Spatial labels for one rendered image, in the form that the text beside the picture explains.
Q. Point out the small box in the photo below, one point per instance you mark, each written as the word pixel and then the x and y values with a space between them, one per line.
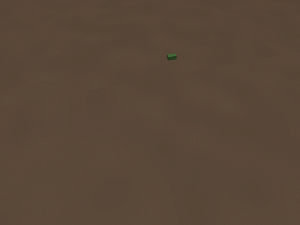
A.
pixel 172 56

